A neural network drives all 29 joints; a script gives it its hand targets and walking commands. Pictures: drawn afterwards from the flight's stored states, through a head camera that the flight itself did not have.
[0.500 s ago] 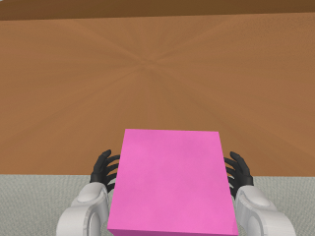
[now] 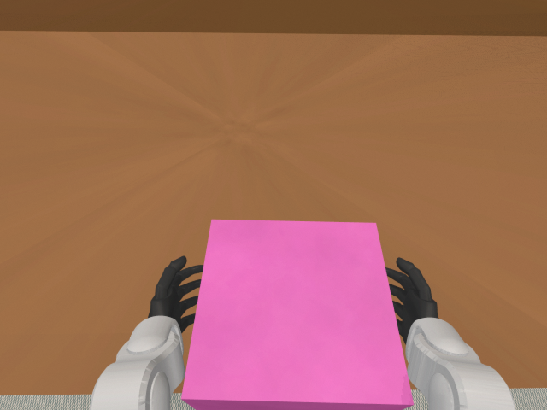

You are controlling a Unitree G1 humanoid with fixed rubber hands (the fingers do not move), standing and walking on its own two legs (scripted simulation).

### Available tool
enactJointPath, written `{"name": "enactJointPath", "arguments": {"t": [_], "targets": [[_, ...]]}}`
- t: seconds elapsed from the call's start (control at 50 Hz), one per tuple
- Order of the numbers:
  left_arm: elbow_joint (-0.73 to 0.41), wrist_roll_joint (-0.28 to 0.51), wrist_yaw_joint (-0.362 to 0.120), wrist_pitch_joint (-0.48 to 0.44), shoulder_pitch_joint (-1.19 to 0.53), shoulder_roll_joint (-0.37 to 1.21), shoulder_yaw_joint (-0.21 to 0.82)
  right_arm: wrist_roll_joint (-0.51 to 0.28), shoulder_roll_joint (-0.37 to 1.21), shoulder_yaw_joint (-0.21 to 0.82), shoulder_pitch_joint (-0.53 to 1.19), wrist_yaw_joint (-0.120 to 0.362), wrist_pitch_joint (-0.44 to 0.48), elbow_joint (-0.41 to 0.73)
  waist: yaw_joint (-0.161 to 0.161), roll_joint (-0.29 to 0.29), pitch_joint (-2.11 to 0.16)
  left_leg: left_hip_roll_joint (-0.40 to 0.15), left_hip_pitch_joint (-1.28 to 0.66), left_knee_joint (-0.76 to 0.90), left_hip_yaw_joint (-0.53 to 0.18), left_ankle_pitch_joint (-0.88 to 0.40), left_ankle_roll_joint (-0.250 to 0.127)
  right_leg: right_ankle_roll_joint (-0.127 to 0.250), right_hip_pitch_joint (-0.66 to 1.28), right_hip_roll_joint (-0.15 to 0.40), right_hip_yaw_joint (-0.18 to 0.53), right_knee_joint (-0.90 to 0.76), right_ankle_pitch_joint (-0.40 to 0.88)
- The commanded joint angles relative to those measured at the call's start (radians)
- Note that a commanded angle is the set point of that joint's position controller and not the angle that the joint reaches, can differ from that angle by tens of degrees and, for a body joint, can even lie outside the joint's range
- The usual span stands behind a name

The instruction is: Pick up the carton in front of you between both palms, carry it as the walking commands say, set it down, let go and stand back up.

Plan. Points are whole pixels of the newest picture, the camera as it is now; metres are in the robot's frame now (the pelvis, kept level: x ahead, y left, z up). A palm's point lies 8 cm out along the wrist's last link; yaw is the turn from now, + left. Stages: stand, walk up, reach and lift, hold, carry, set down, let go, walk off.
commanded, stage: carry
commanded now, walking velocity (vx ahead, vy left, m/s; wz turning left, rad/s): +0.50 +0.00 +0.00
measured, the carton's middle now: (289, 332) +0.25 +0.00 +0.03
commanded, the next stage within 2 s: none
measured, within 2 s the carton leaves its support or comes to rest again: neither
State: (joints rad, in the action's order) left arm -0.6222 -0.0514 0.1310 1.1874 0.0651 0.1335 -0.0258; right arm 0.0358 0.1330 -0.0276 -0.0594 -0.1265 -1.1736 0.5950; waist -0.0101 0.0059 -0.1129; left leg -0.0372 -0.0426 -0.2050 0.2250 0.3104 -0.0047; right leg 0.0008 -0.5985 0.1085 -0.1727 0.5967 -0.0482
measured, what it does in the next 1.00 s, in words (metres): walks ahead: right foot, then left foot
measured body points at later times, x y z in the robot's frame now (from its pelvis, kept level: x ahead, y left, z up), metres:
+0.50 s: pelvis +0.33 -0.03 +0.00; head +0.34 -0.04 +0.45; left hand +0.65 +0.13 +0.14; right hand +0.66 -0.18 +0.13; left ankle +0.48 +0.11 -0.69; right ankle +0.22 -0.11 -0.74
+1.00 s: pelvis +0.67 -0.01 +0.01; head +0.74 +0.00 +0.45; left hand +1.03 +0.15 +0.13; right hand +1.03 -0.16 +0.13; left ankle +0.56 +0.07 -0.73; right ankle +0.81 -0.11 -0.69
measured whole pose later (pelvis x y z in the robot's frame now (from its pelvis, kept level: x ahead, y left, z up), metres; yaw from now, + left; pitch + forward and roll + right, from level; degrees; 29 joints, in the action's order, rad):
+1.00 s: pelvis +0.67 -0.01 +0.01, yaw +1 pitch +6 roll -1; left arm -0.37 -0.01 0.17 1.12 -0.49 0.13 -0.25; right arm -0.03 0.12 -0.24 0.52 -0.18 -1.10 0.32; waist -0.04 0.00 0.05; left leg 0.00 0.13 -0.42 0.13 0.48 -0.04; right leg 0.06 -0.71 0.04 -0.12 0.75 -0.25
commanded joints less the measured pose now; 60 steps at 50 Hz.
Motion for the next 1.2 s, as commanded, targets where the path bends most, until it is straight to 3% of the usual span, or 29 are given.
{"name": "enactJointPath", "arguments": {"t": [0.0, 0.06, 0.08, 0.1, 0.12, 0.18, 0.22, 0.26, 0.38, 0.48, 0.52, 0.54, 0.56, 0.58, 0.6, 0.62, 0.66, 0.68, 0.72, 0.84, 0.94, 1.0, 1.02, 1.04, 1.06, 1.08, 1.1, 1.12, 1.18], "targets": [[-0.106, 0.29, -0.085, 0.01, -0.425, 0.687, 0.629, -0.273, 0.657, 0.599, 0.397, 0.095, -0.016, 0.126, -0.007, -0.165, 0.02, -0.219, -0.014, 0.035, -0.06, -0.437, -0.099, 0.024, 0.046, -0.026, -0.041, -0.079, 0.036], [-0.118, 0.301, -0.065, 0.03, -0.403, 0.626, 0.586, -0.286, 0.608, 0.595, 0.426, 0.068, -0.041, 0.17, 0.03, -0.114, -0.115, -0.148, 0.044, -0.33, 0.033, -0.671, -0.044, 0.044, 0.425, -0.134, -0.13, -0.123, -0.087], [-0.121, 0.297, -0.058, 0.036, -0.4, 0.601, 0.568, -0.288, 0.578, 0.587, 0.44, 0.057, -0.05, 0.174, 0.051, -0.024, -0.192, -0.117, 0.199, -0.568, 0.017, -0.484, -0.025, 0.047, 0.635, -0.032, 0.007, -0.14, -0.18], [-0.109, 0.3, -0.053, 0.037, -0.429, 0.567, 0.55, -0.294, 0.567, 0.594, 0.448, 0.049, -0.061, 0.202, 0.055, 0.268, -0.305, 0.004, 0.509, -0.916, -0.025, -0.194, 0.028, 0.199, 0.865, 0.276, 0.538, -0.275, -0.406], [-0.099, 0.316, -0.053, 0.041, -0.415, 0.592, 0.555, -0.303, 0.56, 0.598, 0.481, 0.049, -0.065, 0.209, 0.056, 0.322, -0.265, 0.059, 0.666, -1.072, -0.139, 0.15, 0.016, 0.235, 0.857, 0.314, 0.716, -0.409, -0.236], [-0.14, 0.347, -0.066, 0.035, -0.56, 0.663, 0.58, -0.301, 0.65, 0.598, 0.564, 0.053, -0.056, 0.172, 0.032, 0.05, -0.242, -0.086, 0.683, -1.093, -0.23, 0.033, -0.044, 0.165, 0.703, 0.247, 0.375, -0.321, 0.087], [-0.12, 0.355, -0.069, 0.029, -0.633, 0.666, 0.583, -0.286, 0.662, 0.587, 0.614, 0.05, -0.048, 0.138, 0.029, 0.074, -0.246, -0.09, 0.634, -0.998, -0.207, -0.049, -0.041, 0.124, 0.628, 0.201, 0.261, -0.354, 0.013], [-0.075, 0.352, -0.066, 0.029, -0.681, 0.62, 0.563, -0.263, 0.628, 0.565, 0.657, 0.034, -0.044, 0.083, 0.033, 0.101, -0.229, -0.081, 0.665, -0.933, -0.181, -0.089, -0.032, 0.133, 0.612, 0.181, 0.203, -0.375, -0.028], [0.144, 0.295, -0.015, 0.038, -0.831, 0.475, 0.455, -0.207, 0.5, 0.457, 0.826, -0.026, -0.054, -0.128, 0.057, 0.108, -0.125, -0.07, 0.814, -0.68, -0.11, -0.208, -0.012, 0.18, 0.655, 0.144, 0.129, -0.382, 0.029], [0.285, 0.264, 0.016, 0.025, -0.974, 0.494, 0.384, -0.196, 0.51, 0.379, 0.978, -0.048, -0.046, -0.259, 0.066, 0.131, -0.064, -0.023, 0.738, -0.462, -0.054, -0.239, -0.052, 0.171, 0.667, 0.121, 0.078, -0.336, 0.172], [0.322, 0.258, 0.022, 0.012, -1.059, 0.518, 0.37, -0.195, 0.524, 0.351, 1.049, -0.049, -0.034, -0.301, 0.037, 0.159, -0.082, 0.013, 0.615, -0.418, -0.03, -0.204, -0.084, 0.144, 0.661, 0.119, 0.041, -0.258, 0.352], [0.342, 0.255, 0.025, 0.006, -1.096, 0.532, 0.367, -0.195, 0.531, 0.337, 1.075, -0.048, -0.026, -0.329, -0.004, 0.158, -0.137, 0.053, 0.48, -0.409, 0.0, -0.166, -0.096, 0.121, 0.642, 0.107, 0.0, -0.133, 0.48], [0.355, 0.254, 0.027, 0.0, -1.126, 0.549, 0.365, -0.194, 0.538, 0.325, 1.079, -0.048, -0.017, -0.362, -0.057, 0.091, -0.225, 0.111, 0.268, -0.346, 0.041, -0.137, -0.096, 0.089, 0.591, 0.053, -0.054, 0.092, 0.509], [0.361, 0.248, 0.033, -0.008, -1.157, 0.56, 0.359, -0.193, 0.549, 0.316, 1.08, -0.046, -0.009, -0.375, -0.099, -0.036, -0.337, -0.028, 0.02, -0.322, -0.159, -0.013, -0.1, 0.061, 0.417, 0.022, -0.022, 0.364, 0.246], [0.369, 0.242, 0.036, -0.013, -1.15, 0.589, 0.35, -0.197, 0.542, 0.317, 1.144, -0.049, 0.003, -0.385, -0.07, -0.338, -0.458, -0.329, -0.248, -0.19, -0.721, 0.057, -0.257, 0.012, 0.071, -0.133, 0.041, 0.671, -0.242], [0.353, 0.241, 0.042, -0.024, -1.194, 0.587, 0.345, -0.232, 0.605, 0.338, 1.129, -0.044, 0.013, -0.39, -0.082, -0.357, -0.479, -0.319, -0.275, -0.089, -0.85, -0.013, -0.277, 0.03, -0.055, -0.166, 0.17, 0.834, -0.422], [0.352, 0.233, 0.048, -0.05, -1.233, 0.661, 0.336, -0.295, 0.695, 0.399, 1.23, -0.024, 0.041, -0.315, -0.079, -0.11, -0.417, -0.283, -0.215, -0.22, -0.617, -0.321, -0.24, 0.069, -0.148, -0.086, 0.214, 0.887, -0.358], [0.356, 0.225, 0.044, -0.062, -1.238, 0.688, 0.337, -0.32, 0.727, 0.423, 1.276, -0.013, 0.056, -0.285, -0.065, -0.076, -0.405, -0.268, -0.175, -0.234, -0.545, -0.402, -0.221, 0.073, -0.163, -0.066, 0.21, 0.846, -0.343], [0.346, 0.203, 0.038, -0.087, -1.213, 0.704, 0.344, -0.341, 0.761, 0.453, 1.303, 0.002, 0.082, -0.242, -0.046, -0.076, -0.423, -0.246, -0.153, -0.213, -0.467, -0.37, -0.199, 0.067, -0.149, -0.048, 0.197, 0.768, -0.305], [0.266, 0.179, 0.034, -0.115, -1.122, 0.653, 0.387, -0.323, 0.7, 0.47, 1.18, 0.006, 0.103, -0.193, -0.066, -0.104, -0.389, -0.219, -0.228, -0.207, -0.357, -0.507, -0.223, 0.045, -0.298, -0.043, 0.125, 0.543, -0.284], [0.222, 0.206, 0.032, -0.082, -1.077, 0.593, 0.414, -0.296, 0.613, 0.452, 1.098, 0.0, 0.071, -0.186, -0.055, -0.141, -0.278, -0.151, -0.11, -0.184, -0.197, -0.64, -0.188, 0.055, -0.075, -0.102, -0.003, 0.139, -0.171], [0.257, 0.219, 0.029, -0.052, -1.049, 0.561, 0.411, -0.259, 0.566, 0.424, 1.048, -0.011, 0.038, -0.223, 0.058, -0.146, -0.346, -0.129, -0.002, -0.496, -0.069, -0.95, -0.099, 0.091, 0.331, -0.197, -0.097, -0.047, -0.106], [0.27, 0.226, 0.026, -0.044, -1.029, 0.556, 0.406, -0.243, 0.548, 0.414, 1.055, -0.017, 0.03, -0.224, 0.109, -0.094, -0.418, -0.091, 0.176, -0.679, -0.078, -0.722, -0.07, 0.098, 0.599, -0.137, 0.007, -0.05, -0.137], [0.275, 0.23, 0.029, -0.037, -1.045, 0.537, 0.401, -0.231, 0.56, 0.403, 1.038, -0.021, 0.018, -0.23, 0.094, 0.192, -0.537, 0.013, 0.518, -0.986, -0.124, -0.233, -0.024, 0.252, 0.884, 0.194, 0.569, -0.106, -0.163], [0.302, 0.25, 0.027, -0.03, -1.031, 0.574, 0.408, -0.224, 0.542, 0.387, 1.064, -0.025, 0.008, -0.225, 0.131, 0.298, -0.506, 0.134, 0.722, -1.189, -0.195, 0.158, -0.02, 0.34, 0.941, 0.23, 0.834, -0.245, -0.014], [0.274, 0.271, 0.019, -0.023, -1.082, 0.586, 0.423, -0.213, 0.566, 0.378, 1.084, -0.029, 0.007, -0.243, 0.111, 0.213, -0.453, 0.069, 0.831, -1.31, -0.272, 0.17, -0.051, 0.332, 0.935, 0.238, 0.739, -0.189, 0.061], [0.263, 0.308, 0.007, -0.024, -1.137, 0.637, 0.456, -0.196, 0.58, 0.352, 1.096, -0.031, 0.008, -0.251, 0.119, 0.08, -0.402, 0.041, 0.871, -1.314, -0.266, 0.143, -0.054, 0.311, 0.869, 0.217, 0.639, -0.147, 0.168], [0.239, 0.34, -0.006, -0.03, -1.197, 0.676, 0.477, -0.181, 0.6, 0.334, 1.109, -0.031, 0.012, -0.258, 0.103, 0.011, -0.365, 0.014, 0.867, -1.255, -0.264, 0.111, -0.059, 0.27, 0.802, 0.195, 0.557, -0.147, 0.181], [0.221, 0.393, -0.028, -0.048, -1.295, 0.73, 0.504, -0.146, 0.625, 0.328, 1.132, -0.032, 0.027, -0.277, 0.07, 0.041, -0.349, -0.005, 0.814, -1.113, -0.234, 0.043, -0.055, 0.213, 0.71, 0.16, 0.441, -0.206, 0.036]]}}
